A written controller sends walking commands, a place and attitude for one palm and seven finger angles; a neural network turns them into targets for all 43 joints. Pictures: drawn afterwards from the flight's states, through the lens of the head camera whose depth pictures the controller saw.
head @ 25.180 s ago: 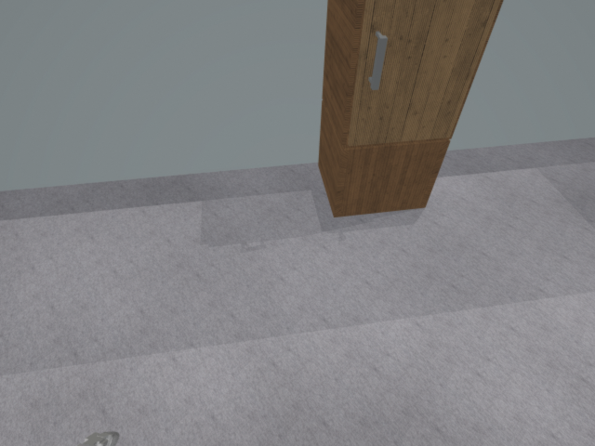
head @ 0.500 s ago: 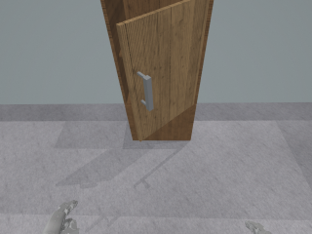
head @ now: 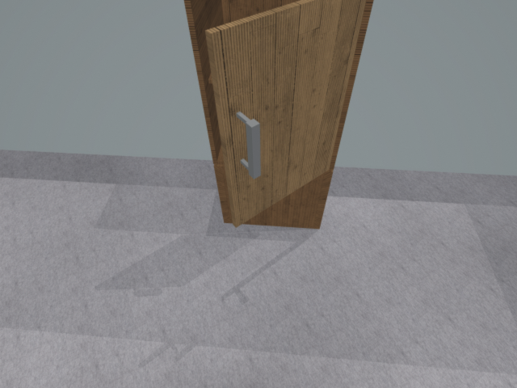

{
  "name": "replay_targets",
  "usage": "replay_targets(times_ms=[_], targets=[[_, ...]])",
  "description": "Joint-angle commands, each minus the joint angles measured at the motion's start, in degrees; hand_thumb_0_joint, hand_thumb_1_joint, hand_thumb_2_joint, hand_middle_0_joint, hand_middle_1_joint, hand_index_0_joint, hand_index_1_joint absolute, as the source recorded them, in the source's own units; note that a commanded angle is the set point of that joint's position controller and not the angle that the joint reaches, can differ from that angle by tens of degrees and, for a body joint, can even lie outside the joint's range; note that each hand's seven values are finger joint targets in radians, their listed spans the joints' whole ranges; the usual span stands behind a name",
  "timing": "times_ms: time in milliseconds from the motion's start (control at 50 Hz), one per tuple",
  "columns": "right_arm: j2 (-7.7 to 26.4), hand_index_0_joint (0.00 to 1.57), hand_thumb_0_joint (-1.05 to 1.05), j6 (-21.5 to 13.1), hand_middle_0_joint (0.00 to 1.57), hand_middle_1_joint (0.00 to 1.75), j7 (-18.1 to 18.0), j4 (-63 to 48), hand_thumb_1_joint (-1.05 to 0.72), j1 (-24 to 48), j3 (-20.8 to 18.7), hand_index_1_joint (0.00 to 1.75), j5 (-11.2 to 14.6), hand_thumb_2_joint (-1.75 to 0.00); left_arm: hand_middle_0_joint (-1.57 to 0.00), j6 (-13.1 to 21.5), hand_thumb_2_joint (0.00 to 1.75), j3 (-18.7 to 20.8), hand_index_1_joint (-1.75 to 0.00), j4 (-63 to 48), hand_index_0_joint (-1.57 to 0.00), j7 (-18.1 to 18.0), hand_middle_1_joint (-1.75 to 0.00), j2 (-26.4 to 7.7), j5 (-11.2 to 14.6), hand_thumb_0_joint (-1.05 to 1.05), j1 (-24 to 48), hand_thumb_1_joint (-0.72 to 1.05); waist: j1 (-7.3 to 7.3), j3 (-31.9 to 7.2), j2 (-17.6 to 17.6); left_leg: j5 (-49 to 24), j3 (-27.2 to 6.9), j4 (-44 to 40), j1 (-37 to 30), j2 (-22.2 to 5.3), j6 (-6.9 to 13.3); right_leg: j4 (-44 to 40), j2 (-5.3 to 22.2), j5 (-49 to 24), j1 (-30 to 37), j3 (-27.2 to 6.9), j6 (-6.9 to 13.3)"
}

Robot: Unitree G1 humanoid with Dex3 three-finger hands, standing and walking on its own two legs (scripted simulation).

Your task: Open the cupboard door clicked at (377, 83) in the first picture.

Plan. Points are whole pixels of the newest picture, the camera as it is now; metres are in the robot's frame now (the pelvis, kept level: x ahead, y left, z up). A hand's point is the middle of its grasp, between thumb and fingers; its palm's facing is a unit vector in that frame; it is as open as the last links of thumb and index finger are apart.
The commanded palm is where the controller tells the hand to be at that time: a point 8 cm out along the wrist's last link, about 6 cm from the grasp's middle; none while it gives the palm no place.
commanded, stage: let the arm hang, fingers relaxed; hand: left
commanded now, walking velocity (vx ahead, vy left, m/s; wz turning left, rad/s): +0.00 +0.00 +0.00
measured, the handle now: (248, 146) +0.62 +0.07 -0.01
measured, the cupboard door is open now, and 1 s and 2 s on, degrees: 42 42 42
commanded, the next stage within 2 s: look to check the result in 0.40 s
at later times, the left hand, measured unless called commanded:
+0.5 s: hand out of the picture +0.11 +0.22 -0.15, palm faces -0.03 -0.95 -0.31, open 7.4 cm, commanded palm none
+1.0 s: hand out of the picture +0.10 +0.22 -0.15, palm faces -0.03 -0.95 -0.32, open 7.4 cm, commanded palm none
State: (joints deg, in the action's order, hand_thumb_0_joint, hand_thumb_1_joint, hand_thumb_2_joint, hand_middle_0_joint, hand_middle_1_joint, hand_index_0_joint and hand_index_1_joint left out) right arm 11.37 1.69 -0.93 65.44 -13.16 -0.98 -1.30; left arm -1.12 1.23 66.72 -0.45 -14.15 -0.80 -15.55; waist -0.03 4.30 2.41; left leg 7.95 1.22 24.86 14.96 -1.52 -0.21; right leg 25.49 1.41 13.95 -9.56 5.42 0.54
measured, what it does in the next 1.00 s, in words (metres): stands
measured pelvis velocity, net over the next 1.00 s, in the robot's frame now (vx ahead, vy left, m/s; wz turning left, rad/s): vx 0.04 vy -0.01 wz -0.02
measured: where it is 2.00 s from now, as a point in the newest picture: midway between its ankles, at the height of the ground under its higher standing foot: outside the picture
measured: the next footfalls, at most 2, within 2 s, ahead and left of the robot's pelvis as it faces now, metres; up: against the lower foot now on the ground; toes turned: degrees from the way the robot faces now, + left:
left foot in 1.92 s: +0.13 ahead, +0.07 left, +0.00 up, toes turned -37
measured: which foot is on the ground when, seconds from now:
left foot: down 0.00-1.00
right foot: down 0.00-1.00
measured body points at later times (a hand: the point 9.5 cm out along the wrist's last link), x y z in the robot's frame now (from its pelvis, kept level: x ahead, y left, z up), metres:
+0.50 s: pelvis +0.02 -0.01 +0.01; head +0.04 -0.02 +0.46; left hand +0.11 +0.27 -0.13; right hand +0.08 -0.29 -0.14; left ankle +0.06 +0.12 -0.74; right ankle +0.00 -0.11 -0.74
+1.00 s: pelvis +0.04 -0.01 +0.01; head +0.06 -0.02 +0.46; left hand +0.10 +0.27 -0.13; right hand +0.10 -0.29 -0.14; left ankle +0.06 +0.12 -0.74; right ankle +0.00 -0.11 -0.74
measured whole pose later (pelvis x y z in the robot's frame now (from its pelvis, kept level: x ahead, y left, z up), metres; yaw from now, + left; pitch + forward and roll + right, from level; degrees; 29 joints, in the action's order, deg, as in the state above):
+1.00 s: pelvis +0.04 -0.01 +0.01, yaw -1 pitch -2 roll +0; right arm 17.1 0.4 -0.7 65.3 -5.5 -0.3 -1.1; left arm 0.6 0.5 65.4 -0.2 -16.9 -0.6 -7.0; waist 0.2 4.0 1.3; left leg 7.9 2.0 18.1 8.5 -2.1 -1.3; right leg 17.6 0.4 13.0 -3.0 4.7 0.9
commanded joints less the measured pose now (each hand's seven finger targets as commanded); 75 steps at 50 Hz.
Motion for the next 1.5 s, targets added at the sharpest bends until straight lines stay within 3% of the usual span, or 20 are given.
replay_targets(times_ms=[0,380,600,700,1040,1060,1120,1180,1220,1280,1340,1360,1380,1400,1420,1440,1460,1480], targets=[[9.6,0.2,0.0,-1.3,0.2,0.3,-0.3,-2.6,-0.9,0.0,-1.5,0.3,0.0,-0.9,-0.2,1.5,0.9,1.7,-0.3,-3.0,-0.2,-0.7,-0.3,-8.7,0.0,0.0,1.1,0.9,0.25,0.1,-2.8,5.2,-5.5,-5.6,-2.9,-4.2,1.9,-8.5,5.4,7.8,-5.8,-5.9,3.1],[14.3,0.2,0.0,-2.5,0.2,0.3,0.0,-3.0,-0.9,7.1,-1.2,0.3,-0.1,-0.9,-0.2,2.8,0.9,2.0,-0.3,-4.9,-0.2,-0.4,-0.3,-12.8,0.1,0.0,9.6,0.9,0.29,-4.2,-1.5,-6.0,-5.4,-7.2,-6.7,-5.1,1.2,-10.0,6.5,-4.8,1.3,-6.3,2.2],[16.2,0.2,0.0,-2.5,0.2,0.3,-0.2,-3.6,-0.9,8.2,-1.1,0.3,0.2,-0.9,-0.2,3.1,0.9,1.9,-0.3,-4.7,-0.2,-0.5,-0.3,-14.4,0.2,0.0,10.0,0.9,0.28,-5.9,-3.0,-9.8,-4.7,-7.1,-9.7,-5.6,1.2,-10.9,6.7,-10.9,3.2,-6.2,2.0],[16.6,0.2,0.0,-2.5,0.2,0.3,-0.2,-3.4,-0.9,8.6,-1.0,0.3,0.2,-0.9,-0.2,3.0,0.9,1.8,-0.3,-4.4,-0.2,-0.5,-0.3,-14.6,0.2,0.0,9.8,0.9,0.31,-6.1,-1.9,-10.1,-4.5,-7.0,-10.3,-5.7,1.1,-11.1,6.7,-11.8,3.5,-6.4,2.0],[15.6,0.2,0.0,-2.5,0.2,0.3,-0.3,-3.0,-0.9,8.1,-0.9,0.3,0.2,-0.9,-0.2,3.0,0.9,1.5,-0.3,-4.0,-0.2,-0.7,-0.3,-13.7,0.2,0.0,9.2,0.9,0.33,-5.4,-2.4,-11.0,-4.3,-7.8,-10.8,-5.9,1.1,-11.3,6.7,-13.0,4.0,-6.2,1.8],[15.6,0.2,0.0,-2.5,0.2,0.3,-0.4,-3.0,-0.9,8.0,-0.9,0.3,0.2,-0.9,-0.2,2.9,0.9,1.5,-0.3,-4.1,-0.2,-0.7,-0.3,-13.7,0.2,0.0,9.0,0.9,0.37,-5.4,-2.2,-11.1,-3.8,-7.4,-11.3,-6.1,1.0,-11.3,6.6,-13.8,3.6,-6.7,1.9],[9.8,0.2,0.0,-1.4,0.2,0.3,-0.8,-2.5,-0.9,4.1,-0.2,0.3,0.0,-0.9,-0.2,1.3,0.9,1.1,-0.3,-4.2,-0.2,-1.0,-0.3,-8.7,0.3,0.0,6.8,0.9,0.81,-5.6,-2.6,-10.9,-1.0,-4.3,-10.9,-6.6,0.1,-8.3,6.5,-17.1,1.8,-7.6,1.3],[10.6,0.2,0.0,-0.7,0.2,0.3,-1.3,-4.2,-0.9,2.6,-1.4,0.3,-0.1,-0.9,-0.2,0.1,0.9,2.3,-0.3,-6.1,-0.2,-0.8,-0.3,-9.3,0.0,0.0,5.7,0.9,0.74,-5.1,-3.1,-9.6,1.2,-1.0,-9.1,-7.1,0.1,-3.9,5.7,-19.1,-0.1,-9.1,1.9],[11.0,0.2,0.0,-0.4,0.2,0.3,-1.6,-5.9,-0.9,2.2,-2.2,0.3,-0.1,-0.9,-0.2,-0.5,0.9,2.9,-0.3,-7.9,-0.2,-0.6,-0.3,-9.5,-0.2,0.0,5.1,0.9,0.69,-4.5,-3.3,-8.6,1.8,0.4,-8.4,-7.8,0.6,-1.2,5.0,-18.8,-2.3,-9.6,2.1],[11.4,0.2,0.0,-0.3,0.2,0.3,-1.9,-8.0,-0.9,1.6,-3.1,0.3,-0.2,-0.9,-0.2,-1.2,0.9,3.5,-0.3,-10.4,-0.2,-0.1,-0.3,-8.6,-0.3,0.0,4.9,0.9,0.64,-3.9,-0.6,-5.0,0.7,-0.1,-6.9,-10.0,1.8,3.2,2.9,-14.1,-5.9,-10.2,1.9],[12.6,0.2,0.0,-0.5,0.2,0.3,-1.9,-9.6,-0.9,1.2,-4.0,0.3,-0.4,-0.9,-0.2,-1.6,0.9,3.8,-0.3,-12.4,-0.2,0.5,-0.3,-6.8,-0.4,0.0,4.2,0.9,0.28,-4.2,5.0,-0.4,-3.5,-3.5,-4.7,-15.1,5.1,12.2,-0.3,-3.8,-8.9,-8.5,1.2],[12.9,0.2,0.0,-0.7,0.2,0.3,-1.9,-10.0,-0.9,1.4,-4.2,0.3,-0.6,-0.9,-0.2,-1.9,0.9,3.9,-0.3,-13.0,-0.2,0.7,-0.3,-5.8,-0.4,0.0,4.0,0.9,-0.04,-4.1,8.2,-0.3,-5.3,-5.6,-3.6,-17.9,6.9,17.1,-1.3,5.6,-9.6,-6.4,0.8],[13.2,0.2,0.0,-0.9,0.2,0.3,-1.8,-10.5,-0.9,1.5,-4.3,0.3,-0.7,-0.9,-0.2,-2.1,0.9,3.9,-0.3,-13.6,-0.2,1.0,-0.3,-4.9,-0.4,0.0,4.1,0.9,-0.15,-4.3,10.6,-1.3,-5.9,-7.0,-3.1,-19.9,8.4,20.6,-1.5,13.0,-10.0,-4.8,0.5],[13.2,0.2,0.0,-0.9,0.2,0.3,-1.8,-11.1,-0.9,1.9,-4.4,0.3,-0.7,-0.9,-0.2,-2.3,0.9,4.0,-0.3,-13.9,-0.2,1.1,-0.3,-4.6,-0.3,0.0,3.8,0.9,-0.48,-4.5,10.5,-1.3,-5.7,-6.6,-2.0,-21.0,8.8,21.5,-0.5,15.3,-9.0,-5.2,0.7],[12.8,0.2,0.0,-1.0,0.2,0.3,-1.8,-11.6,-0.9,3.3,-4.4,0.3,-0.8,-0.9,-0.2,-2.1,0.9,4.2,-0.3,-13.8,-0.2,1.3,-0.3,-4.3,-0.3,0.0,2.4,0.9,-1.78,-4.9,8.1,-4.1,-3.9,-3.7,-0.1,-20.2,8.0,17.7,0.1,13.0,-5.9,-5.2,0.9],[12.6,0.2,0.0,-0.9,0.2,0.3,-1.9,-12.3,-0.9,5.2,-4.4,0.3,-0.6,-0.9,-0.2,-1.7,0.9,4.7,-0.3,-13.0,-0.2,1.4,-0.3,-4.6,-0.4,0.0,-1.2,0.9,-3.96,-5.2,4.6,-4.5,0.1,3.1,2.4,-17.1,5.4,9.0,0.5,5.0,-1.2,-5.7,1.0],[9.8,0.2,0.0,-0.4,0.2,0.3,-1.8,-13.6,-0.9,6.6,-4.4,0.3,0.1,-0.9,-0.2,-0.9,0.9,5.6,-0.3,-12.4,-0.2,0.9,-0.3,-8.9,-1.1,0.0,-4.1,0.9,-5.06,-4.9,-10.7,6.4,5.8,16.6,8.4,-8.3,0.5,-3.7,7.1,-8.0,1.8,-18.3,3.3],[6.5,0.2,0.0,-0.2,0.2,0.3,-1.2,-15.5,-0.9,7.8,-3.9,0.3,0.6,-0.9,-0.2,-0.7,0.9,6.4,-0.3,-12.5,-0.2,0.2,-0.3,-13.6,-1.2,0.0,-4.0,0.9,-5.26,-2.5,-22.8,26.7,6.8,30.7,17.0,-0.1,-2.2,-10.1,18.4,-18.7,1.6,-33.1,8.4]])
